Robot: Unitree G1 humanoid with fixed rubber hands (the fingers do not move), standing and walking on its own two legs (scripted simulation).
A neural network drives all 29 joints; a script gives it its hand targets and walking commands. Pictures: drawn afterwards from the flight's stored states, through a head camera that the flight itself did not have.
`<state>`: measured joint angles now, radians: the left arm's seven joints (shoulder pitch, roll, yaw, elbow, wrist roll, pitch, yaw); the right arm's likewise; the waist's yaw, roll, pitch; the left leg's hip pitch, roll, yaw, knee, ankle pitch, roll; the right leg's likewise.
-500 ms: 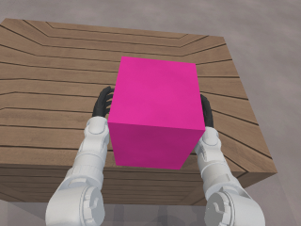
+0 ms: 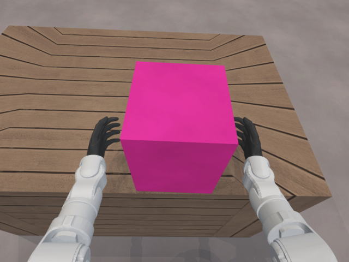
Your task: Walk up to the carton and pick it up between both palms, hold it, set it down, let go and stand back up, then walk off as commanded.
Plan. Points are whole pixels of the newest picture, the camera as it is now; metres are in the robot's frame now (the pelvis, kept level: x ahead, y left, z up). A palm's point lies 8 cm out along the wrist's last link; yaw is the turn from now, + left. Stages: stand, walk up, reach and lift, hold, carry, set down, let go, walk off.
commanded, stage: set down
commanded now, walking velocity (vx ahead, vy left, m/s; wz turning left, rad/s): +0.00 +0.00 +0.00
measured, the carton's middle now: (177, 133) +0.42 +0.03 +0.04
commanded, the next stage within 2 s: none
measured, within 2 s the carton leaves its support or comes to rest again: neither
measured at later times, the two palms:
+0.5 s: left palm (89, 176) +0.29 +0.21 +0.04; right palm (264, 182) +0.31 -0.16 +0.04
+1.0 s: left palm (74, 218) +0.21 +0.21 +0.04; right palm (280, 226) +0.22 -0.18 +0.04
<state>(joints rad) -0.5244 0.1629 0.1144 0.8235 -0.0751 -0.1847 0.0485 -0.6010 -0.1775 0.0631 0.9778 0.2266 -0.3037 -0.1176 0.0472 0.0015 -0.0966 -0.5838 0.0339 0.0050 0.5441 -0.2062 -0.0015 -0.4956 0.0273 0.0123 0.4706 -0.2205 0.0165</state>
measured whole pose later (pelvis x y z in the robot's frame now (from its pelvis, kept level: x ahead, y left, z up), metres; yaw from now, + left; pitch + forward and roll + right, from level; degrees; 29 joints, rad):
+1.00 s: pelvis +0.01 -0.02 +0.02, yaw -1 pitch -6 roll +0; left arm 0.20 0.18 0.05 0.17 -0.11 0.01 -0.01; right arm 0.24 -0.11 0.12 0.18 0.20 -0.13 -0.13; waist 0.07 -0.02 0.03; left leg -0.06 0.03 0.03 0.31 -0.16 -0.02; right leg -0.01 0.02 0.04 0.32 -0.21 -0.01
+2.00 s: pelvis +0.03 -0.01 +0.02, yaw -1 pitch -6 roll +0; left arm 0.35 0.17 -0.02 0.23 -0.05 0.02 0.04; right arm 0.36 -0.18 0.05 0.35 0.12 -0.17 0.00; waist 0.05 -0.01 0.10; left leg 0.00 0.01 0.04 0.29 -0.18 -0.01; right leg 0.04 0.00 0.05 0.29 -0.22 0.00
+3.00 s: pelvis +0.01 -0.01 +0.01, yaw -1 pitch -6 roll +1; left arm 0.20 0.18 0.01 0.54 0.00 0.11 0.00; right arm 0.19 -0.18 -0.01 0.67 -0.03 -0.17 0.01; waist 0.02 -0.01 0.10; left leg -0.06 0.02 0.05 0.36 -0.19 -0.01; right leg -0.03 0.01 0.05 0.39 -0.25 0.00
